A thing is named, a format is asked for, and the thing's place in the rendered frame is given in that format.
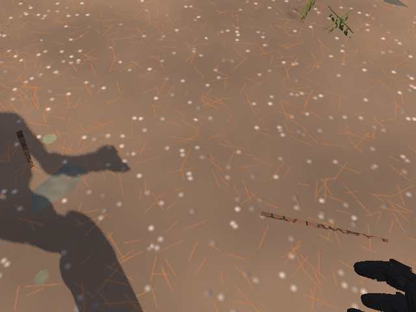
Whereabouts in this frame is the robot right hand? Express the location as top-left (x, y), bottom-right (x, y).
top-left (347, 259), bottom-right (416, 312)

